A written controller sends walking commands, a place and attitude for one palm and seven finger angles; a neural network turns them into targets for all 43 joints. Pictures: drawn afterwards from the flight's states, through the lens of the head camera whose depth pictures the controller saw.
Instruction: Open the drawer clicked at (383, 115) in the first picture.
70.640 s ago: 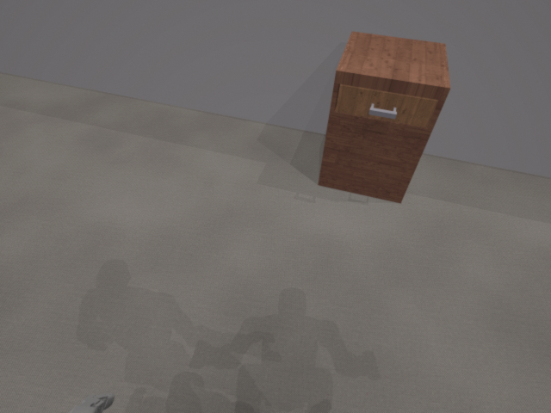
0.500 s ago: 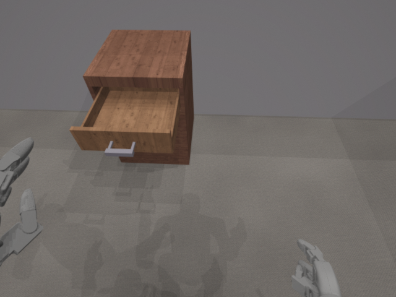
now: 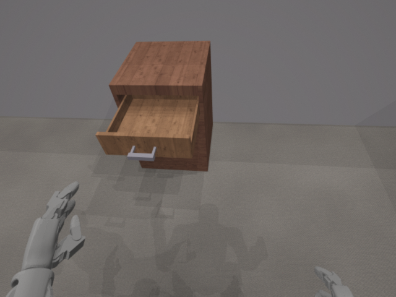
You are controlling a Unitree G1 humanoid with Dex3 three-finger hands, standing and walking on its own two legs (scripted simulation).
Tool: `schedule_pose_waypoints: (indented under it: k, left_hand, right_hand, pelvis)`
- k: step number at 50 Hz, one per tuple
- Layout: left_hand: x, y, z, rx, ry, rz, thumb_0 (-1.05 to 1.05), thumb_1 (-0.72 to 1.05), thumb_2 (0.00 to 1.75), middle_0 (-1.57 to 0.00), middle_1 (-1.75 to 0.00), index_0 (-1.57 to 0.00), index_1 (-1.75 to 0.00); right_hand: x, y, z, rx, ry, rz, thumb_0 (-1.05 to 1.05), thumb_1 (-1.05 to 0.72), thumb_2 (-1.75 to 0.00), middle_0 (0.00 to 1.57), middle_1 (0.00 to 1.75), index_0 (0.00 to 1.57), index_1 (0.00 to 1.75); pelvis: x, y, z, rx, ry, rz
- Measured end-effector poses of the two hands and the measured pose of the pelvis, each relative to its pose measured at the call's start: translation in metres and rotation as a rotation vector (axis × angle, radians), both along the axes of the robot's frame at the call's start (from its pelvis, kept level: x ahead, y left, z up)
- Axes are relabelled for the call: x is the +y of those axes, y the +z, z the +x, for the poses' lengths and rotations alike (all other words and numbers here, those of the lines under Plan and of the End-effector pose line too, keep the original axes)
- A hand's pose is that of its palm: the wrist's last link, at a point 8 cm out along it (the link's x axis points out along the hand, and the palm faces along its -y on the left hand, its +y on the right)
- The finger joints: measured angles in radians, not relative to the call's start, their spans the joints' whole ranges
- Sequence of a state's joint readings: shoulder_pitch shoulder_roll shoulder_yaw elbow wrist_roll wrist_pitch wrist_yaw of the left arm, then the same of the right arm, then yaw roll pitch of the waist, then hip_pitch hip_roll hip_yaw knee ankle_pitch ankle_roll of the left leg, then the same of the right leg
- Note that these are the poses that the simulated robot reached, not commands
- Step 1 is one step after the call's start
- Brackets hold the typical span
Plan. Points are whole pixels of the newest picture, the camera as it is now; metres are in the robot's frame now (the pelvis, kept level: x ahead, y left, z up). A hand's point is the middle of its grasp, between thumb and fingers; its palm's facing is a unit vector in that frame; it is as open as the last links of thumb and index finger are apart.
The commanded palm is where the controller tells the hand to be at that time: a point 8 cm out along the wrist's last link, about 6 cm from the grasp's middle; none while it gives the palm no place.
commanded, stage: let the arm hang, fingers relaxed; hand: left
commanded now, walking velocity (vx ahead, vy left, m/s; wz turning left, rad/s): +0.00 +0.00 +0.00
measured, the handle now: (142, 152) +0.69 +0.27 -0.24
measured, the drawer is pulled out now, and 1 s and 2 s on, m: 0.27 0.27 0.27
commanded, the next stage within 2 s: look to check the result in 1.00 s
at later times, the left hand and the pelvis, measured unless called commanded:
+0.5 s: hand out of the picture -0.01 +0.22 -0.16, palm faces +0.02 -0.98 -0.20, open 7.3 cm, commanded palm none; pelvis +0.02 +0.05 +0.01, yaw -2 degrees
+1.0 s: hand out of the picture +0.01 +0.22 -0.16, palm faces -0.02 -0.98 -0.18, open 7.3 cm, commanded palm none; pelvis +0.01 +0.06 +0.01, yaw -3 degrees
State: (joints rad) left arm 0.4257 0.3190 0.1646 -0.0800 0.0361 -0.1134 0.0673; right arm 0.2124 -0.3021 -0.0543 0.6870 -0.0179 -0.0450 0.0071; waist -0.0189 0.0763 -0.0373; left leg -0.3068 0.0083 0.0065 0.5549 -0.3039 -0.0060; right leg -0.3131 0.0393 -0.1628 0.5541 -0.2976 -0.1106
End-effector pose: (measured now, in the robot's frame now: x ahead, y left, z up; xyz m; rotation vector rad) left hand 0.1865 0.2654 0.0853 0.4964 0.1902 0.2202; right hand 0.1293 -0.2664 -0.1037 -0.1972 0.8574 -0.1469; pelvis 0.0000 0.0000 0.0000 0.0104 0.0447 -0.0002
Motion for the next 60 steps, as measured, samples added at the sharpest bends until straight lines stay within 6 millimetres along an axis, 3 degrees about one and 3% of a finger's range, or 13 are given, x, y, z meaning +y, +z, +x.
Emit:
schedule_pose_waypoints:
  k: [3, 6, 9, 11, 16, 21, 25, 39, 50, 60]
  left_hand:
    - [0.002, -0.097, -0.017, 0.362, 0.112, -0.148, 0.00, 0.90, 0.90, -0.20, -0.30, -0.20, -0.30]
    - [-0.015, -0.169, -0.061, 0.667, 0.144, -0.271, 0.00, 0.91, 0.90, -0.20, -0.29, -0.20, -0.30]
    - [-0.034, -0.216, -0.110, 0.896, 0.166, -0.385, 0.01, 0.91, 0.90, -0.20, -0.29, -0.20, -0.30]
    - [-0.026, -0.227, -0.134, 0.970, 0.244, -0.415, -0.01, 0.97, 0.90, -0.21, -0.30, -0.21, -0.30]
    - [-0.011, -0.228, -0.180, 1.128, 0.306, -0.429, -0.01, 0.98, 0.90, -0.21, -0.30, -0.21, -0.30]
    - [0.001, -0.220, -0.204, 1.219, 0.332, -0.405, 0.00, 0.94, 0.90, -0.21, -0.30, -0.21, -0.30]
    - [0.008, -0.217, -0.203, 1.230, 0.326, -0.388, 0.00, 0.93, 0.90, -0.20, -0.30, -0.20, -0.30]
    - [0.008, -0.219, -0.166, 1.157, 0.248, -0.381, 0.00, 0.92, 0.90, -0.20, -0.30, -0.20, -0.30]
    - [0.006, -0.219, -0.180, 1.201, 0.266, -0.387, 0.00, 0.91, 0.90, -0.20, -0.30, -0.20, -0.30]
    - [-0.006, -0.219, -0.198, 1.249, 0.289, -0.405, 0.00, 0.91, 0.90, -0.20, -0.30, -0.20, -0.30]
  right_hand:
    - [0.017, -0.018, -0.011, 0.092, -0.002, 0.031, 0.01, -0.91, -0.90, 0.20, 0.30, 0.20, 0.30]
    - [0.036, -0.022, -0.029, 0.176, -0.025, 0.048, 0.01, -0.91, -0.90, 0.20, 0.30, 0.20, 0.30]
    - [0.053, -0.023, -0.052, 0.261, -0.042, 0.044, 0.01, -0.91, -0.90, 0.20, 0.30, 0.20, 0.30]
    - [0.058, -0.021, -0.068, 0.327, -0.056, 0.021, 0.00, -0.93, -0.90, 0.20, 0.30, 0.20, 0.30]
    - [0.059, -0.014, -0.096, 0.469, -0.059, -0.026, -0.01, -0.95, -0.90, 0.20, 0.30, 0.20, 0.30]
    - [0.072, -0.018, -0.110, 0.510, -0.090, -0.005, 0.00, -0.93, -0.90, 0.20, 0.30, 0.20, 0.30]
    - [0.091, -0.024, -0.116, 0.512, -0.104, 0.036, 0.00, -0.92, -0.90, 0.20, 0.30, 0.20, 0.30]
    - [0.135, -0.032, -0.159, 0.584, -0.147, 0.121, 0.00, -0.92, -0.90, 0.20, 0.30, 0.20, 0.30]
    - [0.143, -0.032, -0.181, 0.639, -0.178, 0.140, 0.00, -0.91, -0.90, 0.20, 0.30, 0.20, 0.30]
    - [0.136, -0.032, -0.176, 0.638, -0.176, 0.135, 0.00, -0.91, -0.90, 0.20, 0.30, 0.20, 0.30]
  pelvis:
    - [0.004, -0.004, 0.002, -0.024, -0.012, 0.008]
    - [0.007, -0.005, 0.005, -0.054, -0.021, 0.006]
    - [0.012, -0.006, 0.008, -0.075, -0.017, -0.011]
    - [0.014, -0.003, 0.010, -0.074, -0.011, -0.014]
    - [0.025, 0.007, 0.013, -0.055, -0.012, -0.025]
    - [0.038, 0.011, 0.016, -0.059, -0.026, -0.025]
    - [0.047, 0.013, 0.018, -0.072, -0.036, -0.024]
    - [0.061, 0.014, 0.014, -0.085, -0.055, -0.016]
    - [0.063, 0.014, 0.014, -0.077, -0.060, -0.012]
    - [0.057, 0.013, 0.016, -0.075, -0.060, -0.010]
